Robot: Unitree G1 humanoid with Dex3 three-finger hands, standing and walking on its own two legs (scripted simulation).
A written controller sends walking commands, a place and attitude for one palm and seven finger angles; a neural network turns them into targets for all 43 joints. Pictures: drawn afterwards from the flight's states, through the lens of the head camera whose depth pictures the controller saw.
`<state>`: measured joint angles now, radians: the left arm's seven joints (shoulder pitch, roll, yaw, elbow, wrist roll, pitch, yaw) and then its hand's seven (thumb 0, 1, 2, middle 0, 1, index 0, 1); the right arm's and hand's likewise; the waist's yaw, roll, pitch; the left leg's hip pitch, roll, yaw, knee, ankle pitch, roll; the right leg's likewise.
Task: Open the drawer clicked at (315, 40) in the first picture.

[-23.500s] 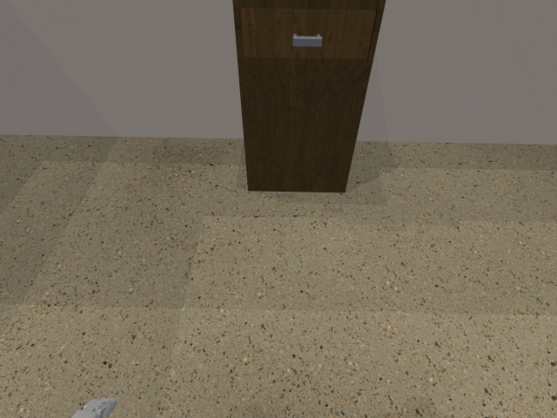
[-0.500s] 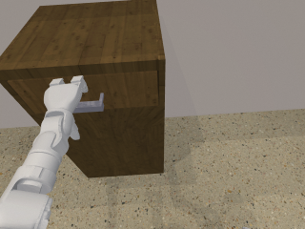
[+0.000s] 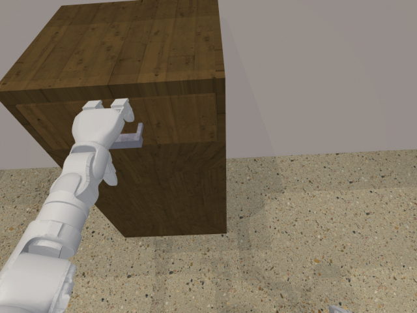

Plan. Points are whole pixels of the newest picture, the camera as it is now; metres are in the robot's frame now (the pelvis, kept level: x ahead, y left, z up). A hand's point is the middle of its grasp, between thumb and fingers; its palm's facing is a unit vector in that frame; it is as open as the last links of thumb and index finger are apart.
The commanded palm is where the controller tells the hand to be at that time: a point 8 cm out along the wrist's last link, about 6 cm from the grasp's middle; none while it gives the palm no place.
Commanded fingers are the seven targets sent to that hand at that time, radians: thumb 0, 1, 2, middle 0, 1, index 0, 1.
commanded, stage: re-aim the fingers above the handle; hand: left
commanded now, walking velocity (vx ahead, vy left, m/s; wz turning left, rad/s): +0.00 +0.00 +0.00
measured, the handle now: (122, 134) +0.51 +0.25 +0.02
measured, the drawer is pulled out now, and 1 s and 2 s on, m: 0.00 0.00 0.00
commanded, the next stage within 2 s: lower the fingers behind the handle in 1.86 s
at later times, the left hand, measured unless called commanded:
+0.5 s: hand (102, 146) +0.41 +0.24 +0.09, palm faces +0.01 +0.01 -1.00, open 13.8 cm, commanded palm +0.40 +0.23 +0.14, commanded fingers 0.00 -0.50 0.30 -0.30 -1.20 -0.30 -1.20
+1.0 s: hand (94, 141) +0.43 +0.27 +0.08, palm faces -0.01 +0.01 -1.00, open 13.8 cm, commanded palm +0.41 +0.25 +0.14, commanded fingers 0.00 -0.50 0.30 -0.30 -1.20 -0.30 -1.20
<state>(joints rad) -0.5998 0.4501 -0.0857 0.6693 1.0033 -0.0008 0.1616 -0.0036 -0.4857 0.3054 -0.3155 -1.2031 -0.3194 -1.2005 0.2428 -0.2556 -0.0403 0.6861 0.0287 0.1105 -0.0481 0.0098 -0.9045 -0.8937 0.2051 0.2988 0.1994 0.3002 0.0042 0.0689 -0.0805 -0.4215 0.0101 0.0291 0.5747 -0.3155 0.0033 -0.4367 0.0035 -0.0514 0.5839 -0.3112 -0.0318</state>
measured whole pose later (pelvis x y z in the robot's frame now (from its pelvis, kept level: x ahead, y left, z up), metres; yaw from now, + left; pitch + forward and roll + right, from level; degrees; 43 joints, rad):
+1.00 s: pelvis +0.00 +0.01 +0.00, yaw -2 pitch +10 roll +0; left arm -0.59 0.51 -0.01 0.74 1.01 0.06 0.16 0.00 -0.48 0.31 -0.31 -1.20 -0.32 -1.20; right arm 0.30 -0.26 -0.04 0.69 0.04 0.10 -0.05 0.01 -0.90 -0.89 0.21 0.30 0.20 0.30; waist -0.02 0.07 -0.09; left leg -0.42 0.01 0.06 0.55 -0.31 0.01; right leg -0.44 0.01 -0.02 0.55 -0.29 -0.02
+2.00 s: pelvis +0.00 +0.00 +0.00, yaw +0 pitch +8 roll +0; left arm -0.57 0.50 -0.13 0.69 0.93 0.12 -0.02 0.00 -0.48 0.31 -0.31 -1.20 -0.31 -1.20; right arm 0.28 -0.28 -0.02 0.68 0.05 0.12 -0.07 0.01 -0.90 -0.89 0.21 0.30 0.20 0.30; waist -0.01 0.08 -0.07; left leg -0.37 0.01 0.03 0.52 -0.29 0.01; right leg -0.39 0.01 -0.04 0.54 -0.29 -0.03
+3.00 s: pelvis -0.02 +0.00 -0.01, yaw -1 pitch +13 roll +0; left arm -0.71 0.43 -0.07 0.96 1.05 0.05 0.28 0.00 -0.49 0.31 -0.31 -1.22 -0.31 -1.28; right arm 0.29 -0.25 -0.03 0.69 0.03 0.10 -0.05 0.01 -0.90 -0.89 0.21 0.30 0.20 0.30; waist -0.06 0.05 -0.12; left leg -0.55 0.02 0.05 0.66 -0.33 0.01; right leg -0.57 0.01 -0.03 0.66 -0.31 -0.03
